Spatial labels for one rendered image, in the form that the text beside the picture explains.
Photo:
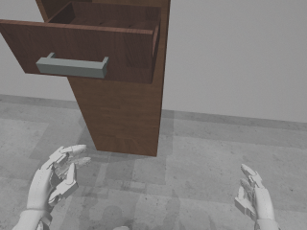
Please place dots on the left robot hand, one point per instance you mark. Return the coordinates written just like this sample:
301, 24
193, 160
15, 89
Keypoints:
48, 187

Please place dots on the cabinet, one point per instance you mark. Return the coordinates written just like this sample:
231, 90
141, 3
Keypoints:
121, 116

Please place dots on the handle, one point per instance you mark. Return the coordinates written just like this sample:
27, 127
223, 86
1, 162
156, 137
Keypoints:
72, 67

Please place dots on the drawer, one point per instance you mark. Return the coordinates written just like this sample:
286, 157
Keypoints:
126, 34

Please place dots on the robot right forearm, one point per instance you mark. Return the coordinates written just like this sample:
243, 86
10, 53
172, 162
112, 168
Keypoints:
266, 224

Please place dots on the robot left forearm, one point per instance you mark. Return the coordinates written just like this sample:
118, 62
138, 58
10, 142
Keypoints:
34, 219

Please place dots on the right robot hand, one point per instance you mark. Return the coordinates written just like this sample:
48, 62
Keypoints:
259, 203

